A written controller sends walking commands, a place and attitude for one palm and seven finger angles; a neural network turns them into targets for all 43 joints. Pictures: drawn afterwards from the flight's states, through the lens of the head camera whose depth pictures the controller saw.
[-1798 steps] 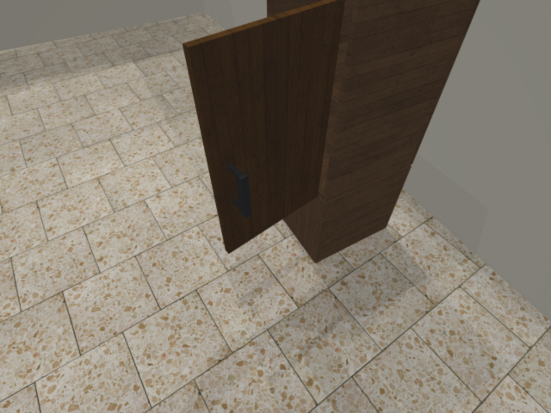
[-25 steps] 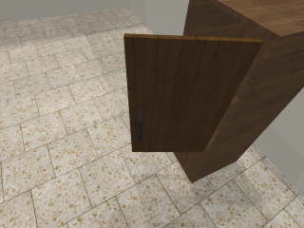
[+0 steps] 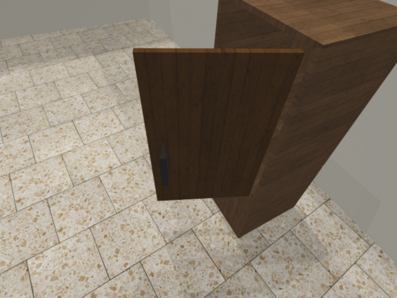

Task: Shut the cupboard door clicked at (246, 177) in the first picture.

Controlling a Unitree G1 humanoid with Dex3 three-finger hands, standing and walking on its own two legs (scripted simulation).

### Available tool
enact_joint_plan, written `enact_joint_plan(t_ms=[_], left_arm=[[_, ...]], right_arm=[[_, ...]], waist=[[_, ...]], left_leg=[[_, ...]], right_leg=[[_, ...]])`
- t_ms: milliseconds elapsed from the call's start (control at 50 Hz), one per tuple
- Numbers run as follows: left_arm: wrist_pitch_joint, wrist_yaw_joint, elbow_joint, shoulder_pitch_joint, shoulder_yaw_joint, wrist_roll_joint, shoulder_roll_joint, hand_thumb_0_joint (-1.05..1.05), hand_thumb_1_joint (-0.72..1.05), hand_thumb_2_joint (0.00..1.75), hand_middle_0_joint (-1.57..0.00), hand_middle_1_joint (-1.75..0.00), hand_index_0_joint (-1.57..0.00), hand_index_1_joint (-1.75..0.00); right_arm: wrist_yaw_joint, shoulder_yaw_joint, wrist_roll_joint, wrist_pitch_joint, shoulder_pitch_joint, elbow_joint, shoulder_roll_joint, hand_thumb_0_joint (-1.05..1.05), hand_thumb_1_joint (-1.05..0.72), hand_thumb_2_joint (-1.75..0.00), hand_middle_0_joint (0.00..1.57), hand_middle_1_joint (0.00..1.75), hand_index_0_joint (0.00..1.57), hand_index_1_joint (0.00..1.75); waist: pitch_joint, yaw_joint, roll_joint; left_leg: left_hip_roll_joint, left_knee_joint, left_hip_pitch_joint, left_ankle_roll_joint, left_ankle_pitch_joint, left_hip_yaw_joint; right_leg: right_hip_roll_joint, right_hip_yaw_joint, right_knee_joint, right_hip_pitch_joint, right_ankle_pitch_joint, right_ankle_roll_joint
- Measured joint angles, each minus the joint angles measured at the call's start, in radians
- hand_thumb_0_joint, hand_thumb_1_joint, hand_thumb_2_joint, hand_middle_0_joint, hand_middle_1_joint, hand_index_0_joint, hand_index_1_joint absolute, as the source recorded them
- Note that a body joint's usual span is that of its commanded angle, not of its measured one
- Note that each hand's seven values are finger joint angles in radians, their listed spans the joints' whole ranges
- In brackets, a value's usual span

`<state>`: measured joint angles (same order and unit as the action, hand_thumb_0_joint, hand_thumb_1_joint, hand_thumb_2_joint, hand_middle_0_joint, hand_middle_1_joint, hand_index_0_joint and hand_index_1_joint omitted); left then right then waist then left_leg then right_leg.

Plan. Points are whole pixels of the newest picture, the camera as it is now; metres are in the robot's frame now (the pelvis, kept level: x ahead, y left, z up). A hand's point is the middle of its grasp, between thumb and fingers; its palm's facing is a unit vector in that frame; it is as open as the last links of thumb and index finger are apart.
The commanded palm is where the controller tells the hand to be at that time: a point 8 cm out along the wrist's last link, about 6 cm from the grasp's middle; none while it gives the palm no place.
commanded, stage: look again from close up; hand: left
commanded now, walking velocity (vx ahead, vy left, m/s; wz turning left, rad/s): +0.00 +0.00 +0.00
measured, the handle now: (164, 165) +0.49 +0.12 -0.09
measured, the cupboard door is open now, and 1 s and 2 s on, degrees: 66 66 66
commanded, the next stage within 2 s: shuffle to correct the standing spot in 0.58 s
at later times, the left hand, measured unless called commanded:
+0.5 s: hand out of the picture +0.02 +0.19 -0.18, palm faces +0.01 -0.97 -0.23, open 7.4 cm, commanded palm none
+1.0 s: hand out of the picture +0.01 +0.17 -0.19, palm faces +0.04 -0.98 -0.19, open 7.4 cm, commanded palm none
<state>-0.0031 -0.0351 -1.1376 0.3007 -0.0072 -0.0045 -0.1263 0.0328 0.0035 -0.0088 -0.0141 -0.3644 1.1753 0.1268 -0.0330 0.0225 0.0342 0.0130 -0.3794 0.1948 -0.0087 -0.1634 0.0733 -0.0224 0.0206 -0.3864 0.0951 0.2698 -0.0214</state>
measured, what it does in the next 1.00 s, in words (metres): stands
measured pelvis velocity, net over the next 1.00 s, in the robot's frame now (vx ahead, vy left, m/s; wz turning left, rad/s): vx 0.03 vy -0.01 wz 0.04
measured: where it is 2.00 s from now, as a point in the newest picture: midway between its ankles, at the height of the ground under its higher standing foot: outside the picture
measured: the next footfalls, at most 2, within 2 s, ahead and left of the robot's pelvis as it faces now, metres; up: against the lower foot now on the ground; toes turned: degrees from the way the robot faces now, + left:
right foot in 1.46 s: +0.17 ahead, -0.18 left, +0.00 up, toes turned +6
left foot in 1.68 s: +0.09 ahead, -0.01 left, +0.00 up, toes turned +9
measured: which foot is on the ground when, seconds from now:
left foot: down 0.00-1.00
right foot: down 0.00-1.00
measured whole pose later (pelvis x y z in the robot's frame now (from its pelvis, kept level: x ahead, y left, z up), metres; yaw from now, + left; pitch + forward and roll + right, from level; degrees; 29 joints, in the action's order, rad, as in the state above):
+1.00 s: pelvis +0.03 -0.01 -0.01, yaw +2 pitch +1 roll +1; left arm 0.00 -0.02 -1.06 0.33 0.00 -0.03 -0.18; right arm 0.03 0.01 -0.02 -0.01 -0.25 1.10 0.16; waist -0.01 0.00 0.03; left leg 0.02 -0.56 0.29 0.00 -0.29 0.03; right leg -0.03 -0.02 -0.53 0.16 0.40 -0.04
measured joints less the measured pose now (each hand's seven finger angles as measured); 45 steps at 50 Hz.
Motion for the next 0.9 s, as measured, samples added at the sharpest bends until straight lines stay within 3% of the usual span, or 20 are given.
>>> enact_joint_plan(t_ms=[60,180,300,660,900], left_arm=[[0.002,-0.002,-0.002,0.003,0.001,0.000,0.007,0.01,0.91,0.90,-0.20,-0.30,-0.20,-0.30],[0.033,-0.010,0.027,0.018,-0.017,-0.010,0.020,0.01,0.91,0.90,-0.20,-0.30,-0.20,-0.30],[0.034,-0.011,0.047,0.024,-0.013,-0.010,0.001,0.01,0.91,0.90,-0.20,-0.30,-0.20,-0.30],[0.024,0.001,0.070,-0.013,-0.011,-0.011,-0.061,0.01,0.91,0.90,-0.20,-0.30,-0.20,-0.30],[0.001,0.012,0.069,-0.002,-0.001,-0.020,-0.068,0.00,0.91,0.90,-0.20,-0.30,-0.20,-0.30]], right_arm=[[0.001,-0.001,0.001,0.004,0.004,-0.002,-0.011,0.01,-0.91,-0.90,0.20,0.30,0.20,0.30],[-0.015,-0.002,-0.007,0.022,0.026,-0.083,0.006,0.01,-0.91,-0.90,0.20,0.30,0.20,0.30],[-0.010,-0.004,-0.012,0.019,0.054,-0.097,0.028,0.03,-0.94,-0.90,0.20,0.30,0.20,0.30],[-0.015,-0.007,-0.004,0.031,0.148,-0.094,0.063,0.01,-0.91,-0.90,0.20,0.30,0.20,0.30],[-0.013,-0.001,-0.013,0.013,0.140,-0.082,0.042,0.01,-0.91,-0.90,0.20,0.30,0.20,0.30]], waist=[[-0.003,-0.001,-0.001],[-0.003,0.011,-0.065],[0.022,-0.008,-0.078],[0.018,-0.027,-0.019],[0.021,-0.017,0.006]], left_leg=[[0.001,-0.002,0.001,0.001,-0.001,-0.001],[0.012,-0.149,0.096,-0.009,-0.071,-0.021],[-0.012,-0.163,0.082,-0.018,-0.091,-0.008],[-0.009,-0.104,0.036,-0.010,-0.078,0.013],[-0.009,-0.136,0.061,-0.002,-0.102,-0.011]], right_leg=[[-0.001,-0.001,-0.001,0.001,0.002,-0.001],[-0.010,-0.021,-0.090,0.061,0.046,0.002],[0.015,-0.010,-0.147,0.068,0.088,0.013],[0.013,0.011,-0.109,0.040,0.078,0.008],[0.010,-0.012,-0.136,0.054,0.108,-0.002]])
